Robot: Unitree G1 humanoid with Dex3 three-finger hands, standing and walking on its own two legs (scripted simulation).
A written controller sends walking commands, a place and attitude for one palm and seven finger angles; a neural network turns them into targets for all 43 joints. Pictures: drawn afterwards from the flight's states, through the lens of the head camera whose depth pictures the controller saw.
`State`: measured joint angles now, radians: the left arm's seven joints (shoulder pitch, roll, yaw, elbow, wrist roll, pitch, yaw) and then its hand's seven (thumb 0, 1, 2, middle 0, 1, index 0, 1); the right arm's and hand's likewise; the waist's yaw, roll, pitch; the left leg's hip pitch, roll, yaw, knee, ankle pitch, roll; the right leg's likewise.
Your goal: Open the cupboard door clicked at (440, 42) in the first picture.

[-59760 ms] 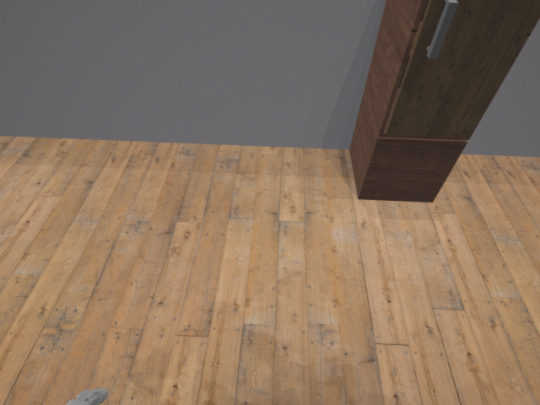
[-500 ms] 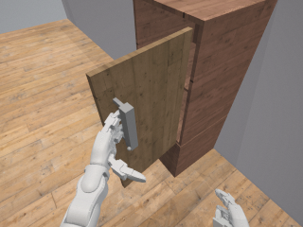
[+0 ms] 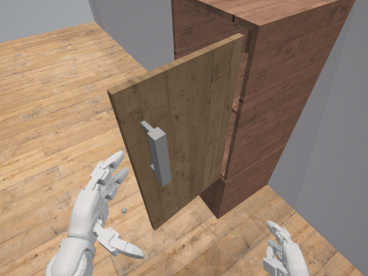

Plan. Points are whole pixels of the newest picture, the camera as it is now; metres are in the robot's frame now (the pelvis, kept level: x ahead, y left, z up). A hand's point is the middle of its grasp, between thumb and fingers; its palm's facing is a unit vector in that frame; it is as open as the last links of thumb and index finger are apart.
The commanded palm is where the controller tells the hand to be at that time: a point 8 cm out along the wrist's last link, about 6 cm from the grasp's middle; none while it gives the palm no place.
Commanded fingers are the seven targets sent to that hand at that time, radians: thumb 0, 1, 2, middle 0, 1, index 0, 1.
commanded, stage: slide the hand sideways off the handle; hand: left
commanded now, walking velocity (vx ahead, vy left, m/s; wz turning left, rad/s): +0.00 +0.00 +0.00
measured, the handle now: (155, 154) +0.35 +0.10 +0.10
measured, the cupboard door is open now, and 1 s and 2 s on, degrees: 97 97 97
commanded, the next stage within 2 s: draw the hand back to the body in 0.16 s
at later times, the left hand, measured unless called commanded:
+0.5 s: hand (104, 216) +0.20 +0.16 +0.11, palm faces -0.02 -1.00 -0.07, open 16.3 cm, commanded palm +0.17 +0.22 +0.12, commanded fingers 0.00 -0.50 0.30 -0.15 -0.30 -0.15 -0.30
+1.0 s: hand (56, 214) +0.18 +0.23 +0.13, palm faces +0.30 -0.90 -0.32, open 14.5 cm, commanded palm +0.14 +0.27 +0.15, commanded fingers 0.00 0.13 0.57 -0.17 -0.30 -0.17 -0.30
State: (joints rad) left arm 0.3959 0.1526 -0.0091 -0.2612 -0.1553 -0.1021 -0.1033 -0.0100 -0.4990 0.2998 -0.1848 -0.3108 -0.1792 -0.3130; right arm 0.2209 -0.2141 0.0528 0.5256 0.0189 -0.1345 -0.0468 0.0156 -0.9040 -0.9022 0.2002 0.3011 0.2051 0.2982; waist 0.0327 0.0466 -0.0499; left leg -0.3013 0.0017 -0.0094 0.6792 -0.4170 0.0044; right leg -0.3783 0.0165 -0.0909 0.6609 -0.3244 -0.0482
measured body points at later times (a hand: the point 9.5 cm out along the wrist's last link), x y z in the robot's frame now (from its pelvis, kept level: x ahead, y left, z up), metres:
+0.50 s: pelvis -0.01 +0.01 +0.00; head -0.02 -0.01 +0.45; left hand +0.19 +0.21 +0.12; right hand +0.18 -0.21 -0.07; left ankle -0.04 +0.12 -0.72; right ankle +0.01 -0.09 -0.72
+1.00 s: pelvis -0.01 +0.01 +0.02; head -0.02 +0.00 +0.47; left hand +0.16 +0.27 +0.15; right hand +0.19 -0.19 -0.06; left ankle -0.04 +0.12 -0.72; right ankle +0.01 -0.09 -0.72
